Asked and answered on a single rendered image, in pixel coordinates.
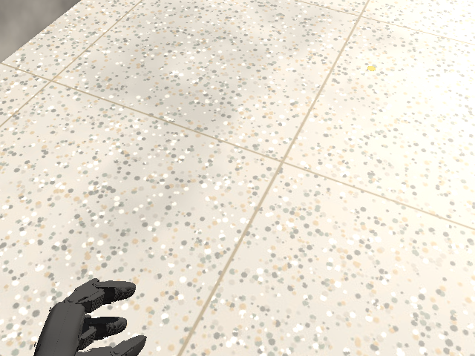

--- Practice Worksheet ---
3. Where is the left robot hand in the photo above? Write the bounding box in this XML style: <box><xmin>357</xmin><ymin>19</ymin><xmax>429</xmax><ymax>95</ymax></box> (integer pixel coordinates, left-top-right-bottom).
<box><xmin>34</xmin><ymin>278</ymin><xmax>147</xmax><ymax>356</ymax></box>

